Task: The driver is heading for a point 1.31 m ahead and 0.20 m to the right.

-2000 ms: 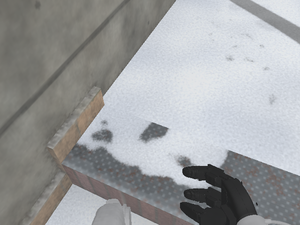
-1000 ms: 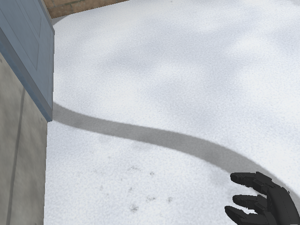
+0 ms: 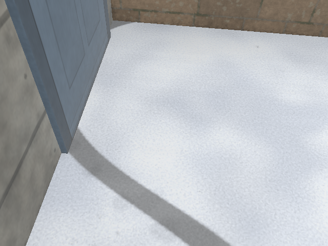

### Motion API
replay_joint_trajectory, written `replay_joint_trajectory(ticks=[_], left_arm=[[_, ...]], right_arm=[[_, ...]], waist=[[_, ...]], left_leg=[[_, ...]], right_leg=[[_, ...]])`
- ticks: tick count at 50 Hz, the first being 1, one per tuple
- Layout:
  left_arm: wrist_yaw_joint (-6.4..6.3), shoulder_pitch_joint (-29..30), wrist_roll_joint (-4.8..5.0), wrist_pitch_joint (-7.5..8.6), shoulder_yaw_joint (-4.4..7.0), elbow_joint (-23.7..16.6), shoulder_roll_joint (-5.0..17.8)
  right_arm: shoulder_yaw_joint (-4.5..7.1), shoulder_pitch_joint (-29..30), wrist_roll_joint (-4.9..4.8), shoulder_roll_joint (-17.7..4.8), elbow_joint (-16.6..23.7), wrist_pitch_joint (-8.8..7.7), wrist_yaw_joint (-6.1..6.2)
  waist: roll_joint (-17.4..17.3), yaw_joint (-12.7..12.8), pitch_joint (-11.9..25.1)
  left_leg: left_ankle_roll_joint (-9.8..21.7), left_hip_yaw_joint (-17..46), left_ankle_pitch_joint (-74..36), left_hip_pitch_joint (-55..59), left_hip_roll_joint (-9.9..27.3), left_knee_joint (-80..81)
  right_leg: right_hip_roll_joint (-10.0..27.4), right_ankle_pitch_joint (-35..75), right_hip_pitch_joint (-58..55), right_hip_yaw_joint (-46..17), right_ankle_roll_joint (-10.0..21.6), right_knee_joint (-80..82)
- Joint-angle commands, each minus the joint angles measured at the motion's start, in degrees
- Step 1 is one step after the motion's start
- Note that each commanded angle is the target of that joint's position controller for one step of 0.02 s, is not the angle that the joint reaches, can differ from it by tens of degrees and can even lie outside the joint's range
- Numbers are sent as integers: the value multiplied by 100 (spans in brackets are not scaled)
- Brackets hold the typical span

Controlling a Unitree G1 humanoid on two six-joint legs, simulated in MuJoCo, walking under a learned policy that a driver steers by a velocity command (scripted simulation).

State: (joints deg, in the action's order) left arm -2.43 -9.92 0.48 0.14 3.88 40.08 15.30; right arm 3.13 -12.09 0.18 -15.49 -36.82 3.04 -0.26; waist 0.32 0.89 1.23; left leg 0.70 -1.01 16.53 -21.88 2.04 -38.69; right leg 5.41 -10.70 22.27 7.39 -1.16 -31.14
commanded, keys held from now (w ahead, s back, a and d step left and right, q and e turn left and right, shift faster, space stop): no key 0.24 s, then e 0.64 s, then no key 0.12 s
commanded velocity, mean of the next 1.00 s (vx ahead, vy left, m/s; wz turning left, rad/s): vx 0.01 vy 0.00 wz -0.21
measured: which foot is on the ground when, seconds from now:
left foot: down 0.00-0.86, up 0.88-1.00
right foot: down 0.00-0.00, up 0.02-0.34, down 0.36-0.58, up 0.60-0.84, down 0.86-1.00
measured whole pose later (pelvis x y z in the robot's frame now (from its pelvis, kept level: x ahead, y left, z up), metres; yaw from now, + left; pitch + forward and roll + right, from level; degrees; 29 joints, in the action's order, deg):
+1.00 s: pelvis -0.04 -0.05 +0.00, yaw -17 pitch +3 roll +2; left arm 0.3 -11.1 -0.3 -0.9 2.6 34.1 13.7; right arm 5.1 -8.9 0.7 -17.2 -40.3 2.2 2.9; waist -2.5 -0.5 -0.2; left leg -3.8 0.3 23.0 -35.4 2.9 -69.1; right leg -1.4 -16.1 20.5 0.2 3.3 -33.6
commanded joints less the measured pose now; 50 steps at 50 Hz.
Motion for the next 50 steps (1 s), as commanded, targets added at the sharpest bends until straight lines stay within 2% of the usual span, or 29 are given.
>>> replay_joint_trajectory(ticks=[1,2,3,4,6,9,14,16,18,19,20,21,27,29,30,31,32,33,35,37,40,42,43,44,45,46,48,49,50], left_arm=[[69,-230,-141,31,7,-290,119],[53,138,-171,77,65,-495,318],[21,547,-67,59,148,-540,635],[5,474,-39,25,158,-480,610],[-68,157,-182,-61,188,-239,551],[-61,-76,-115,-19,126,-219,392],[63,88,-41,50,-62,-260,136],[125,-78,-8,66,-47,-203,213],[151,-81,-104,72,-11,-266,437],[126,16,-161,73,66,-408,827],[107,16,-72,105,142,-422,1005],[101,53,46,107,120,-466,800],[-2,124,20,-72,162,-775,685],[-18,320,43,-121,139,-935,567],[3,380,61,-138,110,-1023,449],[47,396,-1,-161,127,-1067,479],[133,473,-49,-159,197,-1092,605],[161,339,-1,-204,209,-993,534],[169,225,48,-303,135,-916,357],[237,355,49,-317,67,-940,239],[357,263,97,-299,89,-994,270],[311,-246,77,-321,213,-832,457],[309,-387,51,-267,329,-876,784],[255,-432,-23,-192,414,-1148,1461],[334,-666,-225,-65,377,-1123,1400],[345,-407,-286,22,307,-1104,1276],[253,239,-55,35,158,-1134,791],[211,461,-24,38,101,-1147,688],[158,508,-44,56,52,-1144,618]], right_arm=[[355,-794,108,-1212,282,-37,56],[342,-511,182,-1386,538,-69,87],[281,-541,287,-1133,537,-150,82],[229,-225,235,-959,497,-208,121],[124,394,103,-700,579,-236,162],[9,326,81,-389,505,-279,190],[6,76,115,-304,324,-235,244],[30,128,86,-366,278,-221,231],[89,-90,49,-484,192,-260,232],[154,-119,112,-604,243,-289,257],[189,-194,183,-612,317,-314,278],[201,18,142,-558,344,-329,340],[301,70,156,-204,400,-278,280],[375,-213,176,-365,278,-286,271],[423,-406,197,-602,183,-291,282],[417,-237,220,-712,212,-344,308],[391,-313,192,-724,298,-380,352],[375,-122,160,-730,351,-424,378],[410,449,49,-875,367,-443,379],[412,529,56,-906,295,-370,364],[431,241,-40,-1001,105,-259,356],[394,36,-139,-842,-46,-213,341],[331,-181,21,-576,-126,-132,317],[209,-11,299,-267,236,-106,289],[255,729,170,-547,433,-193,288],[284,828,-60,-666,400,-214,280],[307,600,43,-682,124,-167,342],[303,406,112,-651,40,-146,347],[285,323,78,-572,-45,-159,344]], waist=[[-1319,-22,459],[-1903,-195,376],[-1395,-460,426],[-1145,-249,285],[-901,28,278],[-778,127,515],[-853,-151,572],[-820,-94,355],[-595,-80,175],[-153,-258,165],[384,-391,281],[653,-290,303],[662,-277,212],[-37,-375,250],[-940,-381,337],[-1505,-342,409],[-894,-374,459],[-423,-235,454],[-532,-15,277],[-745,-110,270],[-912,-162,467],[-729,-42,512],[253,-52,381],[2026,-206,188],[1479,432,891],[895,222,569],[434,-128,368],[457,-270,412],[431,-341,520]], left_leg=[[862,2046,-1919,1846,1289,1644],[1790,2818,-2788,1336,2177,1941],[1835,2609,-1976,931,1912,2099],[1485,2235,-1523,804,1561,2061],[1065,1567,-1876,541,1116,1904],[1098,1168,-2651,782,923,1701],[1218,1263,-2056,1161,1043,1638],[1168,1245,-1532,941,989,1616],[845,1185,-1144,829,793,1492],[599,1003,-832,758,506,1176],[390,599,-610,772,150,1019],[241,187,-500,907,-38,718],[281,-152,-115,721,-152,246],[540,289,-146,1107,413,912],[972,1227,-524,1334,1333,1641],[1562,2120,-1397,1314,2353,1992],[1872,2375,-2108,1363,2604,1951],[1784,2050,-2176,1297,2520,1910],[1212,925,-1871,895,1940,1929],[918,-12,-1716,558,1454,1755],[876,-190,-1489,830,1630,1443],[466,-452,-916,553,1539,832],[28,-986,77,-331,1064,-469],[-529,-993,2345,-2299,272,-2598],[-538,269,2279,-2474,-19,-3484],[-463,426,1770,-2565,84,-3674],[-431,561,729,-2400,276,-3408],[-471,503,288,-2050,231,-3347],[-492,512,-60,-1700,167,-3341]], right_leg=[[39,-1655,1327,108,4,-1694],[-400,-2668,2004,-380,-243,-2702],[-250,-2357,1829,-805,-225,-3358],[-181,-1917,1814,-935,-209,-3501],[-166,-1286,1453,-960,-319,-3690],[-264,-966,1058,-905,-426,-3342],[-158,-1308,187,-858,-358,-1219],[-273,-711,-346,-634,-266,-263],[-272,367,-734,-751,-79,473],[0,1527,-729,-1100,51,188],[38,1691,-582,-1243,273,-36],[20,1257,-245,-1459,465,95],[50,279,391,-2161,783,179],[-357,-96,965,-1619,473,-592],[-662,-584,1304,-1058,246,-1492],[-557,-2088,1529,-744,73,-2663],[-363,-2568,1762,-1007,0,-3821],[-245,-2435,1808,-1187,-46,-4273],[-11,-1751,1412,-1066,-57,-3563],[-141,-1496,630,-582,-13,-2569],[-389,-1132,-29,-196,88,-1174],[-721,-421,-959,-65,325,5],[-289,715,-1609,-1008,667,529],[1370,2840,-2133,-3584,1562,631],[1896,2440,-1756,-4189,2416,1148],[1610,1836,-1597,-3665,2189,1229],[1025,1482,-1308,-2820,1514,1057],[834,1785,-1074,-2479,1413,1065],[757,1904,-1037,-2337,1342,1095]])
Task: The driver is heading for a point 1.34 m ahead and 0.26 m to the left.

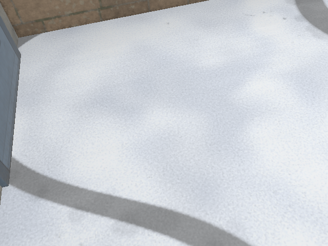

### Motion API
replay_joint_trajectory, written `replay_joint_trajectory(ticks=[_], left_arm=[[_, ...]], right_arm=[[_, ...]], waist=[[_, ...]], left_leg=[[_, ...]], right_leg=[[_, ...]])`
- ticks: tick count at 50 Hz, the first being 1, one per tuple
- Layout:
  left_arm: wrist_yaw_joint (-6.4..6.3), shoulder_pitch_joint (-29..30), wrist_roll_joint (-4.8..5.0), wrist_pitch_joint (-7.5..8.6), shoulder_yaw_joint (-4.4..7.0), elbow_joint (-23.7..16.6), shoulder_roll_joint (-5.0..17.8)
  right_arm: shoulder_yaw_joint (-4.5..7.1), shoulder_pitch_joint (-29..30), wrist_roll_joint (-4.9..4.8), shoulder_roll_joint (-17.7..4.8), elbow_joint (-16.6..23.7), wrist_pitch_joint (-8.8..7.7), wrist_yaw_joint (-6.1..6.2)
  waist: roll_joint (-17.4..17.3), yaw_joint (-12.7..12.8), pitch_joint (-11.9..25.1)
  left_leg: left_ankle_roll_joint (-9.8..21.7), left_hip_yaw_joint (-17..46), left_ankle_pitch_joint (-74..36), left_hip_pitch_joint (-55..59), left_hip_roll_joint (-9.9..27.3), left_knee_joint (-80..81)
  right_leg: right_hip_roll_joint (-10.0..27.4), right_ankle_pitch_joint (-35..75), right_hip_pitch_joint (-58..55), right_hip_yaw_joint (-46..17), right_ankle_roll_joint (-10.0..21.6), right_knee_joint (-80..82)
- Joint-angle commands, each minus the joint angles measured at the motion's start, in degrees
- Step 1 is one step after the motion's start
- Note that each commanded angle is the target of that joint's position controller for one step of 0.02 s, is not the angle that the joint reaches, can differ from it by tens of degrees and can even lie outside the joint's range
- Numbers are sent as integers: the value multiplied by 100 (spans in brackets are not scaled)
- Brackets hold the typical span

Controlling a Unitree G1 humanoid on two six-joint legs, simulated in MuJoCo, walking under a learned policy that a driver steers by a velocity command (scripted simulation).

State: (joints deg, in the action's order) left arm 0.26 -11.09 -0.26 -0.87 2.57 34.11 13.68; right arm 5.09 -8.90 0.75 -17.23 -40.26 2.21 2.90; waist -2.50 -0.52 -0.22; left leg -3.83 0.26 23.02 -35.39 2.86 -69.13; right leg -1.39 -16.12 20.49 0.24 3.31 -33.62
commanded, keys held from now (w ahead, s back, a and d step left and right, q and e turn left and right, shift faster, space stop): no key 0.14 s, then q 0.32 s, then w+q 0.36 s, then w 0.18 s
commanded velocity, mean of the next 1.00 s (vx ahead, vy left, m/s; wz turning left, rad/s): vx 0.16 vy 0.00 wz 0.26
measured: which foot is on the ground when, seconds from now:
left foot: up 0.00-0.30, down 0.32-0.56, up 0.58-1.00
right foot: down 0.00-1.00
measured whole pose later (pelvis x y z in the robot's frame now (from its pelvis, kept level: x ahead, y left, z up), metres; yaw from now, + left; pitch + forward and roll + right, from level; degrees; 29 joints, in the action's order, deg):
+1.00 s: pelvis +0.13 +0.10 -0.01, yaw +21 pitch +3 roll -1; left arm -0.6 -24.9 1.5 3.3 4.6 47.1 15.9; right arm 2.6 -2.0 -1.3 -13.6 -34.3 -1.3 -3.4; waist -0.8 5.8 -1.3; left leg 3.4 -2.2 11.7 -30.9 2.3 -35.8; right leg 5.5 -24.3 -4.9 13.9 -3.9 -18.5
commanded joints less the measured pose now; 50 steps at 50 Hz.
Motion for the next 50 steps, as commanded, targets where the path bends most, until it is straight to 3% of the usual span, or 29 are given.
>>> replay_joint_trajectory(ticks=[1,6,7,10,12,14,16,17,18,19,20,22,23,24,25,26,27,28,29,30,31,33,35,37,42,46,48,49,50], left_arm=[[-147,575,-4,176,168,-502,780],[-236,342,-54,142,130,-309,682],[-232,326,-65,124,142,-281,705],[-152,329,-128,124,70,-124,479],[-113,323,-121,121,99,-29,570],[-139,419,-28,75,166,-3,754],[-201,218,54,54,221,94,843],[-208,22,-31,78,237,63,822],[-224,-24,-120,95,262,-22,794],[-250,173,-147,84,262,-78,713],[-274,329,-121,53,258,-136,585],[-267,509,-67,-19,246,-237,367],[-233,454,-54,4,255,-278,356],[-202,354,-35,50,274,-301,334],[-164,225,-1,134,298,-289,354],[-117,95,58,217,314,-240,358],[-58,-105,50,283,345,-144,423],[-61,-449,-26,337,455,-70,769],[-33,-1074,-55,376,549,103,1126],[-36,-1172,-83,461,559,113,1231],[-89,-939,-22,516,467,100,1005],[-163,-572,80,563,395,111,826],[-183,-497,-38,621,376,143,777],[-175,-733,-89,668,364,286,723],[-185,-1073,-51,593,410,600,961],[-100,-1195,131,519,463,842,1203],[-80,-1210,233,473,474,976,1312],[-95,-1155,264,454,478,1038,1393],[-109,-1119,214,461,461,1063,1445]], right_arm=[[66,-64,-6,-349,259,-100,11],[-50,192,-69,-148,228,-134,-24],[-53,224,-80,-149,219,-140,-41],[-84,49,-109,-113,49,-166,-129],[-78,95,-130,-181,68,-191,-163],[-56,51,-148,-271,108,-235,-195],[-64,-44,-77,-352,151,-292,-235],[-23,10,-13,-665,207,-268,-240],[47,25,-76,-831,224,-246,-240],[47,-71,-143,-731,222,-219,-244],[35,-83,-144,-662,261,-199,-231],[53,-119,-76,-749,387,-149,-199],[90,-84,-79,-799,455,-145,-153],[99,-164,-133,-791,450,-170,-118],[97,-294,-178,-746,442,-219,-144],[88,-218,-217,-729,465,-236,-165],[69,6,-199,-669,552,-227,-194],[20,323,-208,-477,735,-226,-193],[-37,571,-231,-269,945,-276,-177],[-3,835,-253,-366,1091,-343,-153],[38,677,-286,-470,1035,-386,-176],[18,175,-239,-335,778,-436,-215],[75,124,-258,-424,642,-424,-263],[48,264,-204,-292,665,-385,-325],[-139,1045,-240,84,945,-399,-506],[-176,1273,-266,75,1065,-426,-639],[-93,1136,-220,-152,1101,-442,-642],[-9,733,-196,-281,1023,-451,-625],[161,-230,-157,-551,754,-422,-584]], waist=[[684,-211,752],[934,17,589],[1008,53,504],[1091,112,314],[1080,163,115],[983,68,58],[720,-29,168],[327,198,274],[-157,331,457],[-430,235,573],[-648,191,576],[-1036,69,491],[-1170,54,461],[-1155,76,611],[-1178,85,668],[-996,184,496],[-815,342,313],[-80,504,114],[1142,647,25],[1397,645,-332],[893,358,-559],[734,78,-601],[804,146,-374],[699,305,-247],[742,646,-427],[728,617,-624],[864,404,-546],[965,96,-246],[924,-413,324]], left_leg=[[-70,391,-918,-244,73,-177],[-181,441,-1054,247,160,1487],[-189,420,-970,427,169,1772],[-170,285,-699,1246,215,2620],[-105,195,-465,1428,162,2945],[22,68,-554,1513,72,3446],[212,150,-1755,1890,95,4231],[386,395,-2915,1970,260,3993],[594,636,-3405,1975,358,3824],[786,890,-3147,1856,424,3973],[953,1208,-2817,1770,554,4176],[1340,1898,-2525,1903,835,4458],[1471,2171,-2375,2048,952,4506],[1534,2314,-1519,2148,971,4614],[1507,2419,-204,2164,927,4686],[1428,2470,1077,1813,807,4744],[1258,2212,1786,1168,520,4522],[910,1497,1744,50,38,3727],[584,539,1152,-1018,-544,1990],[550,840,1043,-1621,-312,805],[590,1085,571,-1886,-143,172],[520,1092,-323,-1908,61,-104],[374,865,-1037,-1583,126,-175],[230,580,-1373,-1440,182,31],[163,129,-1770,-1026,265,1695],[453,-234,-1258,-339,112,2761],[733,-442,-806,210,-115,3262],[901,-624,-892,966,-366,3579],[1063,-696,-1321,2365,-652,3907]], right_leg=[[1410,2340,-944,-1559,853,1386],[1279,1737,-1294,-1387,738,1567],[1272,1521,-1228,-1408,774,1620],[1223,813,-910,-1240,891,1738],[1299,574,-837,-1337,956,1681],[1368,931,-954,-1387,951,1395],[1285,1546,-1054,-1217,683,1051],[990,1555,-1060,-917,489,710],[582,1349,-1026,-482,286,439],[308,1111,-1030,-42,115,121],[124,815,-898,273,-27,-205],[-89,157,-292,390,-150,-675],[-168,-231,44,292,-195,-789],[-225,-991,90,233,-164,-795],[-181,-1423,132,187,-86,-763],[-112,-1308,-107,105,5,-360],[57,-1114,-649,-69,98,190],[615,-1750,-1358,-773,282,797],[1638,-2907,-2006,-2480,705,1864],[2580,-3216,-1811,-3915,1174,2556],[2653,-3173,-1714,-3828,1271,2580],[2160,-1994,-1816,-2538,845,2529],[1758,-581,-1831,-1356,598,2549],[1575,160,-1850,-541,557,2476],[1623,757,-1874,259,581,2533],[1850,1051,-1961,484,638,2552],[1927,2347,-2188,601,528,2113],[1899,3681,-2171,770,439,1526],[1672,4619,-1847,1058,237,474]])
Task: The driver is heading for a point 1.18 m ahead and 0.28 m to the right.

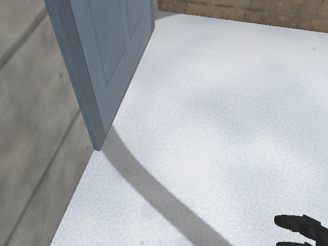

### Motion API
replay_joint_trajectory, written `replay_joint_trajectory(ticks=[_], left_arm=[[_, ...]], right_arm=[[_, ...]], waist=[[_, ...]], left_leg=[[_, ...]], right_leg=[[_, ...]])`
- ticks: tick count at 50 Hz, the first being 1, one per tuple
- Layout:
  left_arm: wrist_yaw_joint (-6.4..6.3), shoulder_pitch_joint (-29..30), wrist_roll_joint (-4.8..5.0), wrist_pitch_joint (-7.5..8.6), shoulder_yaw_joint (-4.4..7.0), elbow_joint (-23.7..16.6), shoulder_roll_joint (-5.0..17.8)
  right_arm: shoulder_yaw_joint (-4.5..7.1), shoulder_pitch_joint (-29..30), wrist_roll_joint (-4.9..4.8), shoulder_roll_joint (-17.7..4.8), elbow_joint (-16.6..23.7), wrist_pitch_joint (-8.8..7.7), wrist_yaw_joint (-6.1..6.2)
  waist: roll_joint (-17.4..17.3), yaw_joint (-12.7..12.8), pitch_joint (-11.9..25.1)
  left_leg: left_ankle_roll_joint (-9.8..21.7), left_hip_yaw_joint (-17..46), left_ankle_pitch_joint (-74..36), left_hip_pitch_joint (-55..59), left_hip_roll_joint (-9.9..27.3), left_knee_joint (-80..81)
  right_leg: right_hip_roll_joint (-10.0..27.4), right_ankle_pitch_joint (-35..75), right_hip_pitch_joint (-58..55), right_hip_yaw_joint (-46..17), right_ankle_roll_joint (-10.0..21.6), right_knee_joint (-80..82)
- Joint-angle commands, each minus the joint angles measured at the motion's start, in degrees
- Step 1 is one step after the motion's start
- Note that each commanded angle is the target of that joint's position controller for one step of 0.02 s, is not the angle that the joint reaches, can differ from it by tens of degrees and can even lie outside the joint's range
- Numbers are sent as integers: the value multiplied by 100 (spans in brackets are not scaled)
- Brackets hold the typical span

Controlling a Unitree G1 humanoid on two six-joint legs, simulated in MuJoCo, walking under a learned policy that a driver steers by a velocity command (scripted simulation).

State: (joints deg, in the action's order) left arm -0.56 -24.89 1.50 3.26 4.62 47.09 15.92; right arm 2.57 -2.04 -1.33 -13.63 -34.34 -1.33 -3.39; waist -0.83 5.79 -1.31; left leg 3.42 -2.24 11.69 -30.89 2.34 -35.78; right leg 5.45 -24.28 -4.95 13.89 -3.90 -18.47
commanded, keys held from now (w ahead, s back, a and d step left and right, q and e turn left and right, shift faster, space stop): w+e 0.84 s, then w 0.16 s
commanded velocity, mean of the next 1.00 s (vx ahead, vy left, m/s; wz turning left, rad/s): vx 0.49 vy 0.00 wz -0.37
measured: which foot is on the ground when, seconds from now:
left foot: up 0.00-0.00, down 0.02-0.58, up 0.60-1.00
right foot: down 0.00-0.02, up 0.04-0.56, down 0.58-1.00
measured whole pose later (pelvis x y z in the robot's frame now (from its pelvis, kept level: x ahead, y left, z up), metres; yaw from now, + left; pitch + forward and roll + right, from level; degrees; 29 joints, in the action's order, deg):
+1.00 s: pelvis +0.57 -0.05 +0.01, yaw -27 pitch +1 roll -1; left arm -0.3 -20.1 1.8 2.9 4.4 42.2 16.2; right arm 0.8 -3.4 0.3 -16.2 -40.1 -5.9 -1.3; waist -2.7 4.4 -2.3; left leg -2.0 3.9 -1.9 -31.4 2.1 -30.3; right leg -6.3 -20.4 1.7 -9.9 3.3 -21.6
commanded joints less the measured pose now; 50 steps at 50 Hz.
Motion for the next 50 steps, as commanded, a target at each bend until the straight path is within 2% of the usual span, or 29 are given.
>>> replay_joint_trajectory(ticks=[1,2,3,4,5,6,7,8,12,14,18,20,22,24,26,28,29,30,31,32,33,34,36,38,41,43,45,47,50], left_arm=[[-30,266,-63,86,151,-315,1021],[58,-18,-275,228,-115,-648,186],[91,119,40,416,-69,-517,491],[54,513,286,431,38,-671,816],[16,734,199,427,12,-752,759],[-20,844,-5,372,26,-698,769],[-22,660,-53,276,57,-642,749],[13,500,-14,170,61,-644,664],[-2,495,-12,-106,54,-689,454],[12,676,-79,-110,40,-819,395],[196,1457,-100,-50,-16,-1130,297],[292,1991,-53,-6,-94,-1325,190],[402,2361,-8,-13,-161,-1588,63],[479,2395,4,-18,-138,-1682,95],[481,2192,-16,-105,-73,-1702,221],[433,947,-18,-163,164,-1436,693],[315,-22,-23,-229,378,-1174,1122],[168,-130,39,-314,443,-979,1677],[191,-43,-67,-166,351,-1250,1561],[212,36,-116,-80,264,-1199,1094],[189,356,-34,6,198,-1113,902],[201,739,-11,56,142,-1145,725],[168,1085,-95,59,89,-1243,550],[109,1083,-19,46,115,-1171,630],[-37,881,16,24,178,-1037,854],[-56,869,20,22,208,-1027,892],[-12,535,8,34,212,-856,890],[19,451,65,43,169,-756,785],[11,568,12,-7,169,-740,805]], right_arm=[[592,-2037,31,-1264,-104,-36,150],[668,-2374,137,-1987,-159,-47,278],[546,-2514,237,-1633,-64,-116,299],[403,-2395,220,-1199,-281,-200,267],[351,-2079,152,-1037,-354,-236,273],[288,-1640,170,-843,-326,-283,268],[239,-1323,206,-690,-310,-344,260],[204,-1160,306,-601,-304,-432,241],[200,-1232,307,-652,-631,-637,287],[201,-1332,228,-747,-750,-603,328],[184,-1576,228,-878,-946,-521,405],[206,-1765,231,-956,-1075,-462,448],[209,-2018,128,-990,-1234,-346,410],[208,-1942,74,-1076,-1267,-256,388],[251,-1825,70,-1298,-1291,-255,497],[303,-1587,30,-1495,-1215,-200,561],[293,-1438,5,-1466,-1079,-257,565],[55,-1968,364,-589,-911,-385,453],[-59,-2062,180,-584,-640,-632,347],[82,-1109,-67,-1095,-494,-764,305],[19,-783,-108,-990,-289,-824,311],[-8,-825,36,-888,-367,-820,352],[42,-1146,182,-978,-414,-692,319],[25,-1154,273,-895,-381,-596,289],[-95,-422,287,-640,-133,-534,300],[-129,-36,277,-590,-139,-505,274],[-96,151,188,-655,-128,-517,251],[-8,148,119,-820,-153,-511,242],[141,-192,144,-1070,-318,-565,218]], waist=[[542,-1530,1068],[-1293,-1148,1768],[-1150,-1456,2542],[-774,-1414,1549],[-626,-1196,926],[-313,-996,618],[-426,-733,450],[-576,-571,394],[-257,-448,109],[-212,-498,3],[-173,-789,-294],[-61,-1002,-568],[3,-1103,-654],[-80,-1054,-583],[-515,-783,-209],[-711,12,525],[-433,560,1024],[1382,-138,1376],[1409,-206,2654],[446,196,2008],[37,-94,1028],[-367,-388,608],[-57,-730,423],[25,-807,275],[208,-574,-24],[397,-329,-57],[560,-128,28],[746,-199,42],[869,-489,-6]], left_leg=[[514,162,-350,3785,-242,372],[1283,3128,491,5568,1546,641],[1783,4695,836,5382,2208,1675],[1375,3713,796,4791,1914,1888],[1180,2825,425,4004,1748,1884],[1019,2274,142,3228,1521,1994],[917,1841,-197,2651,1317,2182],[940,1537,-456,2392,1201,2333],[851,511,-1664,2143,1139,2645],[786,224,-1845,2248,1131,2698],[554,-297,-1823,2627,1093,2690],[434,-486,-1696,2873,1150,2779],[399,-516,-2307,3384,1318,2560],[382,-775,-3414,3644,1328,2298],[348,-946,-5583,3799,1303,1635],[239,-1015,-6700,3492,1249,-21],[0,-1031,-5444,2472,952,-1490],[-285,-849,1217,295,2,-3603],[-381,661,2398,-953,-695,-4905],[-251,1066,1723,-1490,-315,-4950],[-162,965,1201,-1656,-35,-4318],[-195,925,947,-1388,186,-3869],[-353,955,628,-735,381,-3318],[-556,764,563,-657,400,-2877],[-788,488,-309,-425,228,-1425],[-807,304,-1491,229,4,-175],[-781,326,-2066,673,-102,196],[-650,578,-1829,626,-20,409],[-352,543,-1040,786,-23,593]], right_leg=[[733,4374,1947,-238,711,-2512],[-100,-507,4327,-488,357,-4891],[-483,-1175,4701,-1966,347,-5954],[-282,-672,5155,-2072,332,-6154],[-3,-161,5221,-1880,366,-5957],[222,316,4923,-1865,360,-5634],[360,750,4530,-1967,361,-5431],[318,1000,4329,-2013,366,-5316],[178,1662,4468,-2184,299,-4746],[94,2164,4677,-2205,270,-4346],[-13,2978,4846,-1817,361,-3205],[-24,3008,5035,-1638,446,-2607],[-122,2733,5197,-1436,582,-2220],[-290,2463,4885,-1112,710,-2019],[-644,1920,3972,-690,964,-1923],[-1002,1655,2243,-646,1307,-1779],[-906,2018,539,-1183,1585,-1344],[363,2743,-1307,-3168,2130,-1589],[1449,941,-2212,-6399,3256,-231],[1268,738,-1813,-5918,2812,327],[1030,1252,-888,-5077,2484,362],[783,1837,-63,-4491,2308,401],[386,2485,793,-3804,2224,585],[285,2873,1281,-3462,2243,706],[-91,2866,2029,-2878,2066,776],[-381,2426,2381,-2504,1835,640],[-217,1998,2288,-2689,1704,646],[62,1763,1676,-3001,1587,347],[372,2339,1021,-3266,1412,-196]])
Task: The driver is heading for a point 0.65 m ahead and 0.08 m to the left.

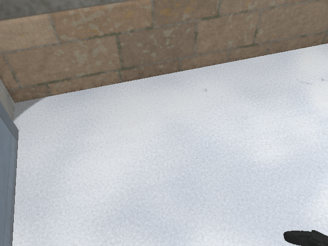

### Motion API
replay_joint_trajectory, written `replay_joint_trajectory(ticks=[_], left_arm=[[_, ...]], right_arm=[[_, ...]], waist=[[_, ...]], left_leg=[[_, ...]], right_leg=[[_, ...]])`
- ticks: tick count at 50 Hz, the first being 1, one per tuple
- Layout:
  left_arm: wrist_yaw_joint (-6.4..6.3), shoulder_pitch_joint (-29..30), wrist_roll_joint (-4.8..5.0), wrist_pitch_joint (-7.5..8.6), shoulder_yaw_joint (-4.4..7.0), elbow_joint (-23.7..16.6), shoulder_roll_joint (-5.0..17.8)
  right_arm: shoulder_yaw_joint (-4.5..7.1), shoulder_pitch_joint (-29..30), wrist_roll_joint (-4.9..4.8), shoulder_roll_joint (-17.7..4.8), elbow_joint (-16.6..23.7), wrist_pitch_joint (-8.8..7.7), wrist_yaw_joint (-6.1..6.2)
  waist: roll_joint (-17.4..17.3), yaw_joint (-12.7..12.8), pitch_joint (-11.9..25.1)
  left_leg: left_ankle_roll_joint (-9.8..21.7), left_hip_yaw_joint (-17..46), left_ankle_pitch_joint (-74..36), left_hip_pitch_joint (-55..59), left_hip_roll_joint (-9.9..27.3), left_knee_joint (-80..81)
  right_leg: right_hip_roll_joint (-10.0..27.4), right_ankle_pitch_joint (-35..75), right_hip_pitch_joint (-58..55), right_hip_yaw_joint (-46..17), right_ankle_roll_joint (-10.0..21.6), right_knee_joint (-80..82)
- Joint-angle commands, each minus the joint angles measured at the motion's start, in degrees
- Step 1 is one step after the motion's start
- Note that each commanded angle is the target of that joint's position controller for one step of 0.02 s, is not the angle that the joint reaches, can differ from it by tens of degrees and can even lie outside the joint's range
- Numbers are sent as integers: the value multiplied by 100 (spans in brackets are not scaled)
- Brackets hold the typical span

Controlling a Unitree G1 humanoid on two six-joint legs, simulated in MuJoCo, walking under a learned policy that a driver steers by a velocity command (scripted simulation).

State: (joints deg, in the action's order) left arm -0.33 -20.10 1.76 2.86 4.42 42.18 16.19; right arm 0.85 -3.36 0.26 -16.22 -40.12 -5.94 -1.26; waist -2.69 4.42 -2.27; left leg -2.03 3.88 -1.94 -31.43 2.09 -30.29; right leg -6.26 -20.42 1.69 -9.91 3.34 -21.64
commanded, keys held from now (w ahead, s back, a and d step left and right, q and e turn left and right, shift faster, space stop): w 0.52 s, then w+q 0.24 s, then no key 0.24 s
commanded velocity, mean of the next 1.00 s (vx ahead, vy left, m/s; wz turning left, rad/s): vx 0.45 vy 0.00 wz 0.04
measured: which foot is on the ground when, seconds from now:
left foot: up 0.00-0.02, down 0.04-0.56, up 0.58-1.00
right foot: down 0.00-0.06, up 0.08-0.54, down 0.56-1.00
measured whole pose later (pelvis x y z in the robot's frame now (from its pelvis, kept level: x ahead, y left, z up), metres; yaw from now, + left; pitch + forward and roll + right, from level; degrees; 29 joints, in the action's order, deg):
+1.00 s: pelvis +0.54 -0.02 +0.00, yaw +6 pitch +1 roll -3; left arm -0.5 -18.3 0.3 3.8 2.5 50.9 14.4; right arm 1.6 -4.7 0.4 -14.4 -45.0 -2.9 -2.1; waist -2.7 3.6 -1.7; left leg 1.1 1.7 -1.2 -32.2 2.9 -32.8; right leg -2.8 -17.0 0.0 9.1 2.0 -15.8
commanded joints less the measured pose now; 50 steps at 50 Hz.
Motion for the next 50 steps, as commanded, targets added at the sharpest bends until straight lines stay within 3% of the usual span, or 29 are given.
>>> replay_joint_trajectory(ticks=[1,2,3,4,5,6,7,8,9,11,17,20,23,25,26,27,28,29,30,31,32,33,35,38,40,42,44,47,50], left_arm=[[-2,203,-46,16,162,-282,725],[11,259,-109,18,84,-341,529],[25,-459,-212,50,-65,-381,87],[50,-1179,54,118,-109,-290,19],[21,-778,190,144,-29,-181,628],[10,13,162,162,-16,-371,755],[-11,397,46,181,-45,-479,683],[-24,508,-48,198,-31,-534,627],[-12,469,-54,196,-39,-541,555],[2,481,-51,148,-64,-538,393],[23,1493,-55,94,-231,-902,50],[121,2024,-39,113,-259,-1062,25],[179,2296,-38,166,-212,-1184,168],[235,2168,-96,163,-137,-1169,298],[219,1711,-124,157,-57,-993,454],[168,897,-159,146,80,-737,685],[89,-204,-166,140,196,-539,973],[62,-563,-220,81,276,-473,1518],[97,-632,-224,72,167,-481,1059],[88,-224,-196,131,71,-453,764],[85,221,-166,171,11,-448,621],[108,557,-181,223,-42,-425,431],[151,819,-227,349,-50,-321,302],[142,790,-265,453,-8,-117,351],[98,676,-316,442,4,45,448],[45,737,-292,380,-1,126,537],[-9,593,-237,325,-4,252,632],[-42,318,-155,207,13,511,774],[-65,394,-74,68,55,666,888]], right_arm=[[394,-577,9,-912,78,-114,19],[474,-1361,38,-1081,-131,-123,23],[564,-2093,73,-1574,-276,-108,33],[604,-2461,-2,-1599,-553,-43,-39],[495,-2091,-27,-1077,-444,-39,-31],[417,-1672,-2,-834,-327,5,6],[351,-1385,55,-750,-304,34,7],[308,-1226,84,-633,-347,32,15],[263,-1197,102,-530,-404,23,26],[227,-1308,-5,-482,-551,-4,32],[257,-1624,-72,-857,-831,22,70],[197,-2031,-165,-807,-1036,15,55],[213,-2150,-164,-911,-1197,53,79],[242,-2084,-175,-988,-1256,116,96],[270,-1858,-175,-1078,-1234,150,116],[234,-1819,-161,-982,-1218,177,125],[154,-1704,-73,-853,-1081,182,131],[-51,-2538,21,-96,-1008,88,97],[-5,-2602,-162,-393,-1112,-10,65],[189,-1943,-354,-914,-981,-31,62],[203,-1516,-354,-873,-855,-23,85],[213,-1398,-273,-742,-866,24,111],[258,-1639,-183,-592,-931,195,107],[290,-1568,-211,-374,-868,350,124],[300,-1215,-125,-344,-680,350,151],[253,-969,-44,-228,-548,300,99],[165,-501,18,-62,-399,260,15],[150,-195,12,-138,-225,251,-75],[228,-292,40,-419,-158,224,-113]], waist=[[1020,-668,292],[799,-1067,830],[-552,-939,1754],[-2259,-721,2122],[-972,-817,1348],[-391,-901,643],[-31,-822,260],[-96,-692,138],[-291,-602,127],[-408,-574,122],[-59,-840,-53],[23,-1066,-259],[-89,-1004,-342],[-125,-795,-191],[-229,-506,2],[-139,-109,514],[219,388,1324],[1714,-12,2239],[1792,122,2663],[1095,122,1415],[717,-61,799],[519,-254,428],[820,-542,305],[697,-603,161],[570,-579,-25],[579,-583,-20],[531,-383,19],[559,-281,151],[698,-452,315]], left_leg=[[341,-224,473,1503,-141,191],[561,-29,392,2572,70,121],[1148,1584,562,4273,1214,75],[1954,4325,2622,5026,2138,1390],[1739,4308,3901,4487,2013,1632],[1537,3365,3593,3763,1790,1624],[1489,2699,2822,3101,1536,1755],[1443,2236,2261,2773,1290,1839],[1382,1847,1783,2570,1073,1924],[1452,1292,1142,2480,875,2050],[1421,531,33,2555,829,2185],[1403,431,278,2613,926,2229],[1320,426,-213,3105,1159,2053],[1215,360,-925,3310,1239,1792],[1092,186,-1733,3344,1128,1308],[952,44,-2401,3001,877,383],[772,-60,-1562,2015,579,-1105],[353,-301,2323,72,-401,-3290],[368,491,3528,-624,-483,-4269],[434,530,3155,-1131,-204,-4588],[457,348,2568,-1096,95,-4366],[408,322,2103,-888,285,-4064],[342,310,1608,-318,520,-3709],[251,324,1198,-482,506,-3519],[138,354,859,-634,383,-2895],[113,84,269,-274,285,-1824],[128,-234,-298,66,201,-993],[226,-274,-298,144,115,-405],[480,-307,340,378,-29,-4]], right_leg=[[1333,2740,402,-764,562,-498],[991,2994,746,-514,366,-1720],[349,717,1923,-86,32,-3729],[-92,-1364,3414,9,-138,-5158],[276,-918,4006,-269,-79,-5658],[577,-452,4164,89,-35,-5701],[835,-30,4069,301,-47,-5468],[1041,318,3917,345,-49,-5066],[1150,532,3659,406,-63,-4845],[1197,666,3580,622,-168,-4461],[1176,1992,3540,868,-371,-2103],[1018,2498,3276,956,-368,-1326],[937,2322,3212,901,-171,-933],[814,1986,2690,955,-9,-750],[700,1845,2161,1075,43,-687],[582,1858,935,1154,171,-679],[1200,2152,-749,565,422,-912],[2718,1546,-2639,-1770,1185,-640],[3105,180,-2530,-3409,1468,406],[2914,-126,-1645,-2593,1171,582],[2674,238,-779,-1714,966,743],[2382,723,-137,-1072,835,954],[2028,1361,465,-194,715,1278],[1928,2227,716,608,738,1417],[1909,3451,809,935,809,1351],[1700,4126,930,1395,725,1261],[1651,4414,880,1580,668,1186],[1871,4578,226,1462,667,868],[2024,4803,-257,1278,543,154]])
